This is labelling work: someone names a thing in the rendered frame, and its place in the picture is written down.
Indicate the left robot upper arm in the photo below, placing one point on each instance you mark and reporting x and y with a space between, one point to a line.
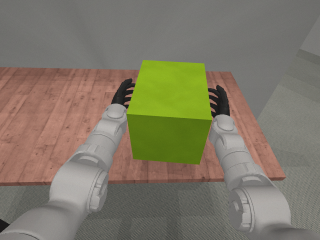
78 190

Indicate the robot left hand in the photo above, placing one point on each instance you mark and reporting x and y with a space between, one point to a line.
119 97

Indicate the carton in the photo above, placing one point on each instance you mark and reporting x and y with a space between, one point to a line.
169 114

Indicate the table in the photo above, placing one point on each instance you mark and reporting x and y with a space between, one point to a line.
47 113

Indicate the right robot upper arm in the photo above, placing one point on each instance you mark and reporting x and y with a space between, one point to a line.
262 213

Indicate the robot right forearm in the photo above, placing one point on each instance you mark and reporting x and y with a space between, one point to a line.
235 159

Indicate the robot left forearm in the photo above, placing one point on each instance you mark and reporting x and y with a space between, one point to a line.
103 141

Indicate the robot right hand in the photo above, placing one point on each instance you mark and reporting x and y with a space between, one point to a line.
222 107

